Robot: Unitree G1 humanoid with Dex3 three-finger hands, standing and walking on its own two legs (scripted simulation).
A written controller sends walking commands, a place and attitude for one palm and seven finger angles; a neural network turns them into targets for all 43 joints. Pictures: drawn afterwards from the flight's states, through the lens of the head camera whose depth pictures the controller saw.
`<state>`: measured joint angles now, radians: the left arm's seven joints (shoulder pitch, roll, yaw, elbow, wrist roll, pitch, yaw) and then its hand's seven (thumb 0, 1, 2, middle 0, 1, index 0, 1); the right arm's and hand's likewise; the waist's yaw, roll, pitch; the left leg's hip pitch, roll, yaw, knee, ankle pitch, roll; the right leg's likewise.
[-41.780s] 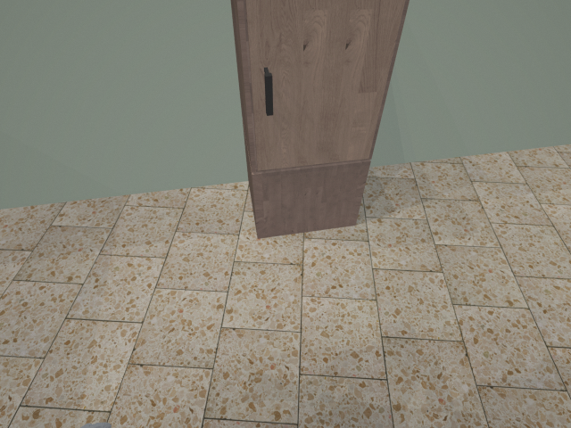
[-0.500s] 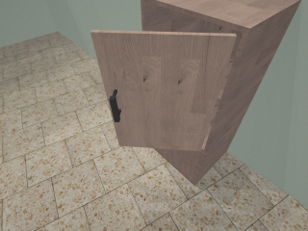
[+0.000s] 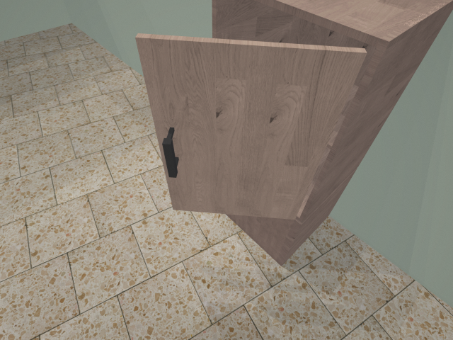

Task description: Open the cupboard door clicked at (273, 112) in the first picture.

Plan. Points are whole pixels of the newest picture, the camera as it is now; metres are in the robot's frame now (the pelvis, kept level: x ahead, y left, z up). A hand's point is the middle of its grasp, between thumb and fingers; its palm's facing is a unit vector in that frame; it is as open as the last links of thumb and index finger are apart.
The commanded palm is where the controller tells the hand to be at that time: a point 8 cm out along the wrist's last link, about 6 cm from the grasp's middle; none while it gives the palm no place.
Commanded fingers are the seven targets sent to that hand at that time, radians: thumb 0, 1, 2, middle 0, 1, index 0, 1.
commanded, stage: come to a stop and stand still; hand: left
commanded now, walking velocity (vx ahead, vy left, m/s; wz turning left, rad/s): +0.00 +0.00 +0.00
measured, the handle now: (172, 153) +0.54 +0.17 -0.03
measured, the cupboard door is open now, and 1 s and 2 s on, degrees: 42 42 42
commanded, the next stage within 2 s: look again from close up in 0.56 s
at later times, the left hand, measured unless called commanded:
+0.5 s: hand out of the picture +0.04 +0.20 -0.18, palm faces +0.00 -0.98 -0.20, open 7.4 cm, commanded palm none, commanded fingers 0.00 0.90 0.90 -0.20 -0.30 -0.20 -0.30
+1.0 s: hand out of the picture +0.03 +0.20 -0.18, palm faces +0.00 -0.98 -0.19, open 7.4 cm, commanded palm none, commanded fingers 0.00 0.90 0.90 -0.20 -0.30 -0.20 -0.30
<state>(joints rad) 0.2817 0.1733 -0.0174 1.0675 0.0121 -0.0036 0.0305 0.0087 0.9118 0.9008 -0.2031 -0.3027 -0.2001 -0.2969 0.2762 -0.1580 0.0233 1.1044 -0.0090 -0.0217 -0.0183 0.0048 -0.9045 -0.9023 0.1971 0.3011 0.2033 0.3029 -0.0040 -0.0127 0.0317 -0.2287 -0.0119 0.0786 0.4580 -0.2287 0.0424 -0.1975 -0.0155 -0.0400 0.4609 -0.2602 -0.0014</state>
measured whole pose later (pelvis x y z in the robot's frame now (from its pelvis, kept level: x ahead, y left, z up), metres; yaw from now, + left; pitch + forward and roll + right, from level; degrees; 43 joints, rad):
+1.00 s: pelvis +0.02 +0.03 +0.00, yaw +0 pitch -1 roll +0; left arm 0.26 0.18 -0.01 1.11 0.02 0.01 0.03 0.01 0.91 0.90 -0.20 -0.30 -0.20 -0.30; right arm 0.24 -0.16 0.02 1.15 -0.01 -0.03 -0.03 0.00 -0.90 -0.90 0.20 0.30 0.20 0.30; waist 0.00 -0.03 0.03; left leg -0.16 -0.06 0.10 0.40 -0.24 0.08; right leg -0.13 -0.06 -0.02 0.42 -0.27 0.04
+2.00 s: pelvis -0.02 -0.02 -0.09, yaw +3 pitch +15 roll -3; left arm 0.24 0.34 0.32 0.21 -0.38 -0.35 -0.52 0.01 0.24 0.62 -0.25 -0.73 -0.25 -0.72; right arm 0.22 -0.22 0.04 0.59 0.04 -0.24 -0.06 0.01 -0.90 -0.90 0.20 0.30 0.21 0.30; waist 0.00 0.03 -0.12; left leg -0.94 0.02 -0.02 1.17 -0.50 0.02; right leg -0.87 0.04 -0.13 1.12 -0.51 -0.07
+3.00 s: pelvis -0.01 +0.03 -0.06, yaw +3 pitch +14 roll -4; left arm -0.02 0.46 0.43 0.43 -0.37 -0.29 -0.58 -0.01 -0.49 0.30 -0.30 -1.20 -0.30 -1.20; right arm 0.30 -0.29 0.04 0.54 0.04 -0.20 -0.06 0.01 -0.90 -0.90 0.20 0.30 0.21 0.30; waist -0.02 0.02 -0.11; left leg -0.82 -0.02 0.02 1.02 -0.45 0.09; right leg -0.75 0.00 -0.09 0.95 -0.44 0.00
